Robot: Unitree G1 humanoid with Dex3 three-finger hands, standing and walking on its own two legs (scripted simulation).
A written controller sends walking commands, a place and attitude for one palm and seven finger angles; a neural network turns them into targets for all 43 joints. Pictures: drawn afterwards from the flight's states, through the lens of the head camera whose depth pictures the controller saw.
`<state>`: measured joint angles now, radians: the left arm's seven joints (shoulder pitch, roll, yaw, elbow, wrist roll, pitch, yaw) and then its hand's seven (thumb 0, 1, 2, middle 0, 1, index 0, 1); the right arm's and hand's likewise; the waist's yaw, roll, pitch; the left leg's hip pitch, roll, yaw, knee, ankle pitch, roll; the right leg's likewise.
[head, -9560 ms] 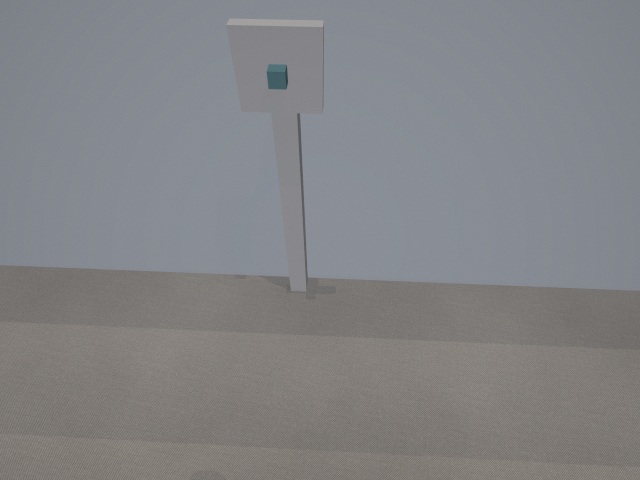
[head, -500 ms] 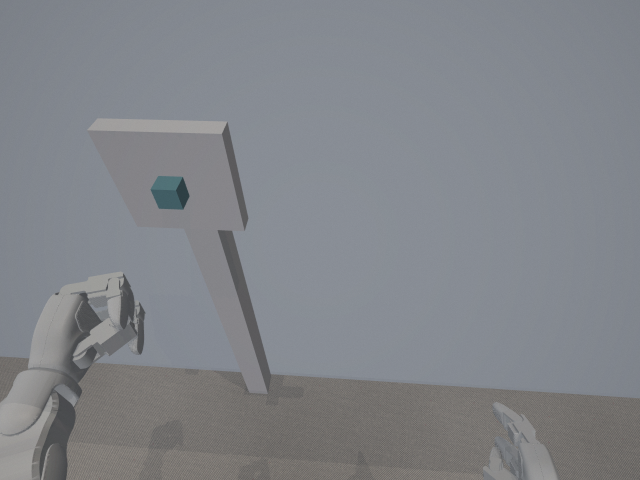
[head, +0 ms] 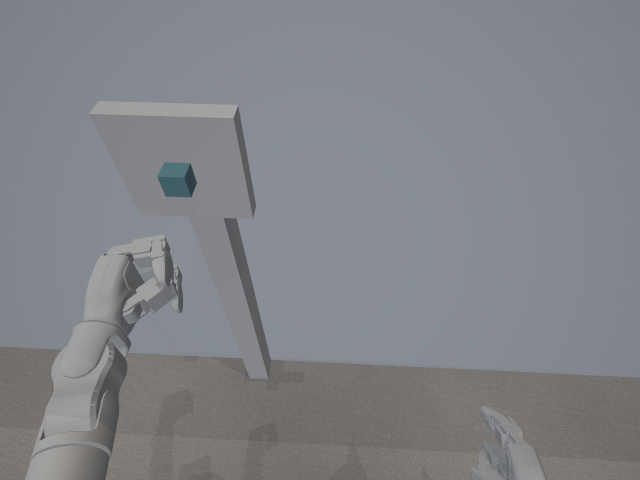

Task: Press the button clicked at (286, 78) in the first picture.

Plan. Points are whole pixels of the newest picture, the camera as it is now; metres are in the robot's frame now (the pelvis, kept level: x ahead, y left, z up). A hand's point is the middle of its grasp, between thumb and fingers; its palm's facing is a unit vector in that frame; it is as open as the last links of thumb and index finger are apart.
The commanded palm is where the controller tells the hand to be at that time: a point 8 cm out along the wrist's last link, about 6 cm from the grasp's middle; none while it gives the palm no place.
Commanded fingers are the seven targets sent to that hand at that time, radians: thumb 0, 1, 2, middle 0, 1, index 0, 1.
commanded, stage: aim a knuckle at the button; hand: left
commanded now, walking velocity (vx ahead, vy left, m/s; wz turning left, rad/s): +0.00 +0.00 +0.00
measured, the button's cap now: (178, 178) +0.47 +0.23 +0.12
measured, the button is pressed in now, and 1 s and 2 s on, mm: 0 0 1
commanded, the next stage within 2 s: press the button with the knuckle in 1.08 s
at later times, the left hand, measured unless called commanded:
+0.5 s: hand (191, 249) +0.37 +0.19 +0.08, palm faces +0.02 -1.00 -0.02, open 3.1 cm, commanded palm +0.34 +0.24 +0.09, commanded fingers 0.00 0.90 0.90 -1.30 -1.50 -1.30 -1.50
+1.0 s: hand (193, 259) +0.36 +0.18 +0.09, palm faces +0.02 -1.00 -0.01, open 3.1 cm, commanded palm +0.33 +0.24 +0.09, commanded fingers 0.00 0.90 0.90 -1.30 -1.50 -1.30 -1.50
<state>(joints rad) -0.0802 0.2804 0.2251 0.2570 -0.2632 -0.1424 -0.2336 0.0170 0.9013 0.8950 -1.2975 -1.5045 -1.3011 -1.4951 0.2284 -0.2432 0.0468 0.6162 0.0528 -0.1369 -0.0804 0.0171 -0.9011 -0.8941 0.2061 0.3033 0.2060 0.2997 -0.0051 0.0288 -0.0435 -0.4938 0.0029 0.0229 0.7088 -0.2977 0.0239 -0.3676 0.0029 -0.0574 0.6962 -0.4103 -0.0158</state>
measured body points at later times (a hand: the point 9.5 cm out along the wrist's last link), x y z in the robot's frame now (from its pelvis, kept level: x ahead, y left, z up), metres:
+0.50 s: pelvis +0.00 +0.00 +0.00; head +0.04 +0.00 +0.45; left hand +0.37 +0.25 +0.09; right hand +0.10 -0.26 -0.11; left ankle +0.04 +0.10 -0.72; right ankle -0.03 -0.11 -0.72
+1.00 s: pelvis +0.00 -0.01 +0.00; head +0.03 -0.01 +0.45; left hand +0.35 +0.24 +0.09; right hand +0.14 -0.26 -0.10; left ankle +0.04 +0.10 -0.72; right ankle -0.03 -0.11 -0.72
